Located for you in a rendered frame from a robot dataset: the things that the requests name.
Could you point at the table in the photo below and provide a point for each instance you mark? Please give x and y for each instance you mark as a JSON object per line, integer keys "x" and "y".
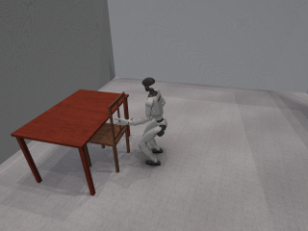
{"x": 72, "y": 122}

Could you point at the left robot foot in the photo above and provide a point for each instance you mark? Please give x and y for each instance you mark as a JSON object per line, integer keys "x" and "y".
{"x": 151, "y": 163}

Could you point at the chair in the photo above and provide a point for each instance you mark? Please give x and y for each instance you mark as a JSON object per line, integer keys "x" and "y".
{"x": 110, "y": 134}

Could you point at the robot left forearm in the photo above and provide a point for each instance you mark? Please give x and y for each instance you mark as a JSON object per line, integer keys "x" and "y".
{"x": 137, "y": 121}

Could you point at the robot left upper arm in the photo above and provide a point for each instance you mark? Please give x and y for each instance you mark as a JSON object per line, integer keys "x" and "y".
{"x": 148, "y": 107}

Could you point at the robot right thigh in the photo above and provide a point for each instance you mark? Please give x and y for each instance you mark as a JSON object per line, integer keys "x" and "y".
{"x": 150, "y": 125}

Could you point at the robot right upper arm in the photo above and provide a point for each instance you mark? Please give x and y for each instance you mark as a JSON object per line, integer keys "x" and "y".
{"x": 162, "y": 99}

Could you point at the left robot hand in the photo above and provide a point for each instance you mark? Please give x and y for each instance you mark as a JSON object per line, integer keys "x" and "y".
{"x": 122, "y": 122}

